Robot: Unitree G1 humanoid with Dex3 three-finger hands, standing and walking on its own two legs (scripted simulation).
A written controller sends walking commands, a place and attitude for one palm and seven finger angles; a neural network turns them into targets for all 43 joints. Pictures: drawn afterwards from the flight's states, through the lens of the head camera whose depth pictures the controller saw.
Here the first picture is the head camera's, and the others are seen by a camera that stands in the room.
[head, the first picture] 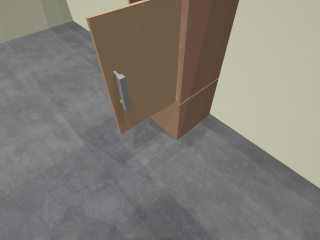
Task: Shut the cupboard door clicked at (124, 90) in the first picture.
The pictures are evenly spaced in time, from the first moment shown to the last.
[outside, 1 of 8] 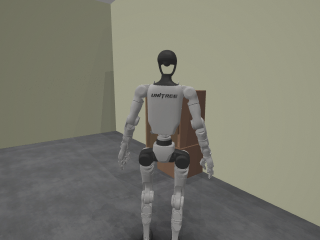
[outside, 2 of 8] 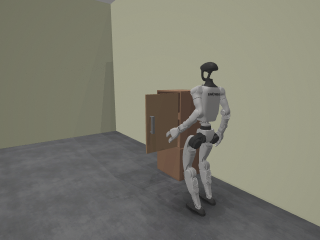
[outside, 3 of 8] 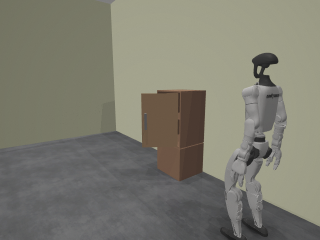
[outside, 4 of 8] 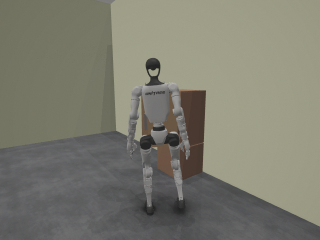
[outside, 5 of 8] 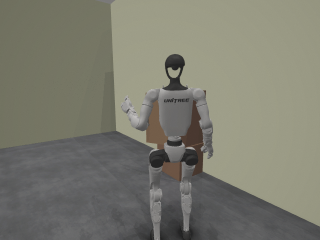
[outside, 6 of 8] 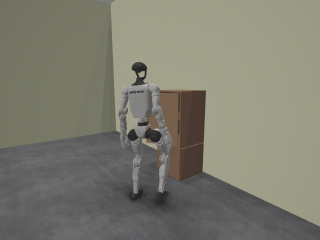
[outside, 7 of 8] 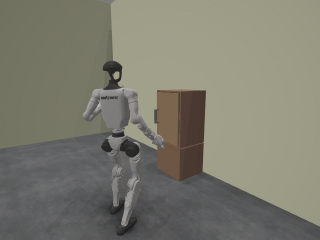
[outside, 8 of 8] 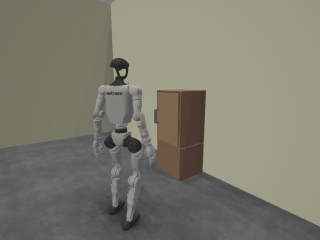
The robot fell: no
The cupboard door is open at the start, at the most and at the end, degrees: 87 87 0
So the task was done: yes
